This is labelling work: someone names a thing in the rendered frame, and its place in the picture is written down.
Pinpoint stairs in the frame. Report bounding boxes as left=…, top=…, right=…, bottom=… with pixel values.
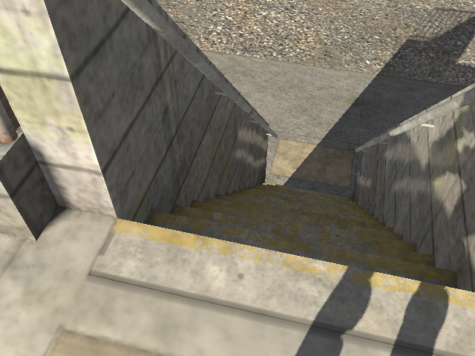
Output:
left=145, top=182, right=458, bottom=289

